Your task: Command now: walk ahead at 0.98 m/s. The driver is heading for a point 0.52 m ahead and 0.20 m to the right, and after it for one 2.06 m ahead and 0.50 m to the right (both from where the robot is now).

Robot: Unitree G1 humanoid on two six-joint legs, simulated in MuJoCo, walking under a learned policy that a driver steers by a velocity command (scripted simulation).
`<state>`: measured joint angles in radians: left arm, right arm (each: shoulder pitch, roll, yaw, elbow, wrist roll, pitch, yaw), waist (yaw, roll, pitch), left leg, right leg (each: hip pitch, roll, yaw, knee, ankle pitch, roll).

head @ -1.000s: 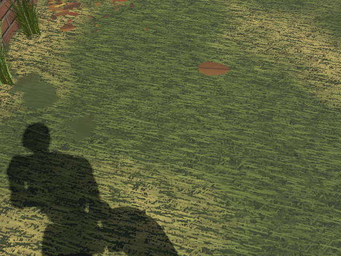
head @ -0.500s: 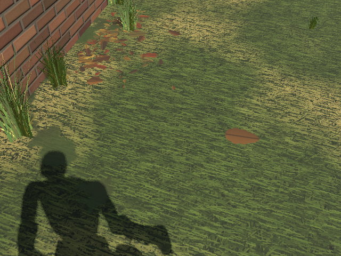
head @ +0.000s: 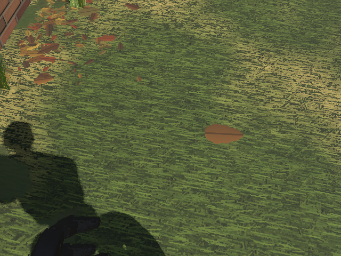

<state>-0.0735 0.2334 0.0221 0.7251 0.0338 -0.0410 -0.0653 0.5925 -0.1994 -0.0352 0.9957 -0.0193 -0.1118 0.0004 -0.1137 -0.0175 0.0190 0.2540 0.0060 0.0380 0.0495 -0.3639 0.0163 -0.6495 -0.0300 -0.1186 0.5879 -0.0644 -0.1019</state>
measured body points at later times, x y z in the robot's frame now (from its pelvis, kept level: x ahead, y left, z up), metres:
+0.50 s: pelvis +0.46 -0.03 -0.01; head +0.50 -0.03 +0.44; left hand +0.40 +0.24 -0.14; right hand +0.70 -0.27 -0.07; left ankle +0.64 +0.06 -0.73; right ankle +0.19 -0.09 -0.71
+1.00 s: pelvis +0.88 -0.20 -0.02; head +0.90 -0.21 +0.43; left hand +1.18 -0.09 -0.11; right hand +0.71 -0.39 -0.16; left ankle +0.71 +0.05 -0.62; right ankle +0.95 -0.28 -0.72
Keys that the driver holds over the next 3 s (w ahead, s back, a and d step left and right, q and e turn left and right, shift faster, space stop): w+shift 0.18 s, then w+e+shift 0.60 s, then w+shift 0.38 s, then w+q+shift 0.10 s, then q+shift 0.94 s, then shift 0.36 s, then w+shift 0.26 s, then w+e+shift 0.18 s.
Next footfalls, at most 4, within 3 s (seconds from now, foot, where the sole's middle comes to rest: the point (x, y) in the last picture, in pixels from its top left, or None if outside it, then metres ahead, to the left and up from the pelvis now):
0.04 right None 0.22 -0.10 -0.76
0.50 left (138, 197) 0.69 0.06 -0.76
0.96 right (210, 133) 0.98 -0.30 -0.76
1.40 left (224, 67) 1.44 -0.47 -0.76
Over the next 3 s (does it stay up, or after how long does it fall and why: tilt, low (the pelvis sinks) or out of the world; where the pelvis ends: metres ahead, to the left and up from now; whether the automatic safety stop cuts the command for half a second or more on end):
stays up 1.60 -0.45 0.01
